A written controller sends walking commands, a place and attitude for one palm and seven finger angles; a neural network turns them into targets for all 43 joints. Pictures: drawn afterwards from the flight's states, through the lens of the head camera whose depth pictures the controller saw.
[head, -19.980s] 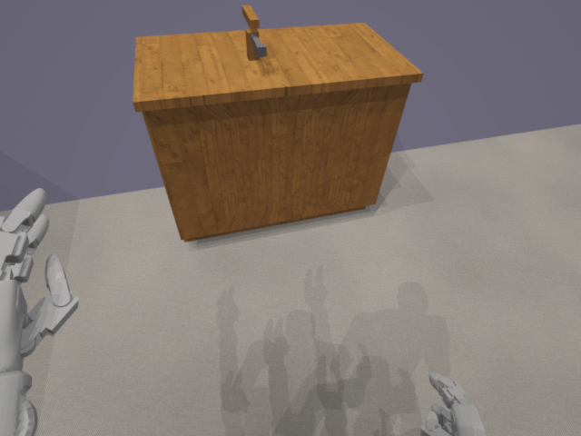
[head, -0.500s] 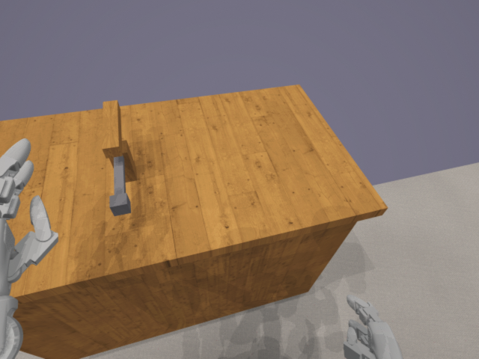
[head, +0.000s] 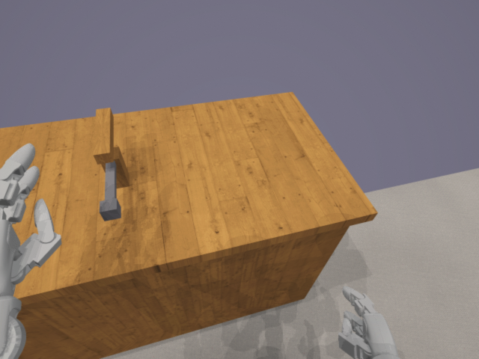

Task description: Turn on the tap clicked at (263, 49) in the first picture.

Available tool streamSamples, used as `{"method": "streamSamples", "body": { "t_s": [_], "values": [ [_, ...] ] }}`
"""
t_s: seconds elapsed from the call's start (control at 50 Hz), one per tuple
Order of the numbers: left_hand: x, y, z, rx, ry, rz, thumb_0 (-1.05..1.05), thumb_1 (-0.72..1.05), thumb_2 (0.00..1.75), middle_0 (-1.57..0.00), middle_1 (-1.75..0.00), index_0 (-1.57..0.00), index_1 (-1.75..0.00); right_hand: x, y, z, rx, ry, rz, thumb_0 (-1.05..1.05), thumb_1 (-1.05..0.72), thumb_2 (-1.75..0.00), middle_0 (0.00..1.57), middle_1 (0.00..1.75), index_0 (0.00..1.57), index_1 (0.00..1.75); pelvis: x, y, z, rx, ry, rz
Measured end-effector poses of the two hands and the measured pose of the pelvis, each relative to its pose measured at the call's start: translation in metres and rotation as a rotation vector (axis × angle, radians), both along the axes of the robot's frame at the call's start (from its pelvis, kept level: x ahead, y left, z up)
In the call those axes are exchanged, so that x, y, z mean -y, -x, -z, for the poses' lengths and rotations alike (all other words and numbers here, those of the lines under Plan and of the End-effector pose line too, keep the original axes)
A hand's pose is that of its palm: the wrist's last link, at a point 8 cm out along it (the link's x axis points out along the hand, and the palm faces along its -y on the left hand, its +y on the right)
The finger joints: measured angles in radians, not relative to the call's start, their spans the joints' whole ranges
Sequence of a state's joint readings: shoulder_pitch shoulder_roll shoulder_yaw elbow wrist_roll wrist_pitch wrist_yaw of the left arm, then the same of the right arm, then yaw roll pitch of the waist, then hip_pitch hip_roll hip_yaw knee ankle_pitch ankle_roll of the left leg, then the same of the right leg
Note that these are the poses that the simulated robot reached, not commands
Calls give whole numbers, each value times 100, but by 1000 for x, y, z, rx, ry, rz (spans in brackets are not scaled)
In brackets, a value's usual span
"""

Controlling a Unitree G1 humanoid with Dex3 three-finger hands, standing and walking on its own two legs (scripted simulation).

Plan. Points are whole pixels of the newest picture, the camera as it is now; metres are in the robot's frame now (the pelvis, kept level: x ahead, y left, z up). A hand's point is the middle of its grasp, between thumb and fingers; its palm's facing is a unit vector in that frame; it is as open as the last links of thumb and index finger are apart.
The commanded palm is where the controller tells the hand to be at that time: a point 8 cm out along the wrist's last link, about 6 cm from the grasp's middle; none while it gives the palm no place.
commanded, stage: shuffle to correct the standing spot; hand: left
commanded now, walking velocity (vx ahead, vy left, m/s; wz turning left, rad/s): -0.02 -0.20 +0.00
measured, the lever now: (110, 209) +0.33 +0.26 +0.04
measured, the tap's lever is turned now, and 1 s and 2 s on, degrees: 0 0 0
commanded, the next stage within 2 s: come to a stop and stand still in 0.60 s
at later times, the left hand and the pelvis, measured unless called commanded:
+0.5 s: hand (112, 242) +0.22 +0.18 +0.15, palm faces +0.30 -0.86 -0.40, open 7.4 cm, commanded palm +0.16 +0.23 +0.17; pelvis +0.00 -0.05 -0.01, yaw -1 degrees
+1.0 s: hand (73, 207) +0.25 +0.23 +0.18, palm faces +0.46 -0.76 -0.45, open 7.4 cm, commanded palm +0.16 +0.22 +0.17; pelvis +0.00 -0.06 -0.01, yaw +0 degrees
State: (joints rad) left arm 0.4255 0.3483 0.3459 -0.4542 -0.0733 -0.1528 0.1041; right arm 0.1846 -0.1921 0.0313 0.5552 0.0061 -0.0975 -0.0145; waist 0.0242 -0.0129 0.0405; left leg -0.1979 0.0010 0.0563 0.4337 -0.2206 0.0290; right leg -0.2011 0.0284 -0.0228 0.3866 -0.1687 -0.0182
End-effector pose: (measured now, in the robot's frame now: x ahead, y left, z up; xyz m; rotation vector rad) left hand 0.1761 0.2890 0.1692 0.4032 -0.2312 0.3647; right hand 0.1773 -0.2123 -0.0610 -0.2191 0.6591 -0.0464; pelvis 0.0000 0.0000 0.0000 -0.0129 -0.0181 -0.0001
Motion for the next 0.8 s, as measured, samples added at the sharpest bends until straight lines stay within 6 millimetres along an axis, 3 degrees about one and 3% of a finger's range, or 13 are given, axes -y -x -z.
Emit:
{"method": "streamSamples", "body": {
  "t_s": [0.16, 0.54, 0.8],
  "values": [
    [20, -3, -2, -18, -19, 31, 2, 89, 89, -20, -30, -21, -30, 14, 5, 5, -20, -11, 7, 1, -90, -90, 20, 30, 20, 30, 15, 2, 1, -12, -2, 6],
    [67, -9, 1, -82, -42, 66, 2, 89, 89, -21, -30, -21, -30, 81, 18, 20, -66, 22, 91, 1, -90, -90, 20, 30, 20, 30, 54, -2, 7, -27, -3, 11],
    [76, -13, -1, -90, -52, 57, 1, 89, 89, -21, -30, -21, -30, 89, 9, 25, -68, 7, 99, 1, -90, -90, 20, 30, 20, 30, 64, -9, 8, -28, -6, 3]
  ]
}}
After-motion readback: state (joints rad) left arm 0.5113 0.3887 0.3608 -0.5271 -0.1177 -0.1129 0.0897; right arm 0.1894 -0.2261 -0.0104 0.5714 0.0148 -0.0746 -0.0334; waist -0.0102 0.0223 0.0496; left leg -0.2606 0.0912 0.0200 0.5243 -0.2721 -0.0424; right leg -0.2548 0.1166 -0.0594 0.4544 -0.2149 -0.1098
